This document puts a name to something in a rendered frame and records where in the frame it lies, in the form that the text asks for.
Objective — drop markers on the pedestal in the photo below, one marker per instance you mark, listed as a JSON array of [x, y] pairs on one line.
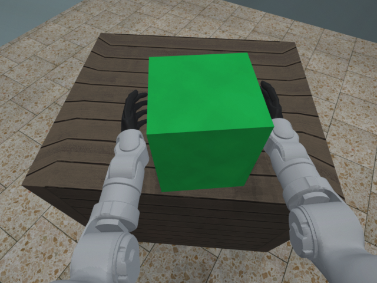
[[70, 168]]

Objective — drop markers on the robot right forearm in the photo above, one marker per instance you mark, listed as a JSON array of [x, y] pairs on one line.
[[301, 182]]

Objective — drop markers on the robot left forearm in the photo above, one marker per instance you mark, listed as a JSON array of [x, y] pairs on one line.
[[117, 209]]

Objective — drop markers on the robot right hand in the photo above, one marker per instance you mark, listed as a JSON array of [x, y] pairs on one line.
[[272, 100]]

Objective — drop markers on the robot right upper arm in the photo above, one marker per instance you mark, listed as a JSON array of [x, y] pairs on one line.
[[329, 235]]

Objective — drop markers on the carton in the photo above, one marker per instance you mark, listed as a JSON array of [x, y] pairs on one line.
[[207, 120]]

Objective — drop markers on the robot left upper arm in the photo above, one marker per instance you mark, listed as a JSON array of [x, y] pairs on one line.
[[105, 257]]

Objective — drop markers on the robot left hand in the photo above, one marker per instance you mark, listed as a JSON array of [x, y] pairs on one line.
[[130, 117]]

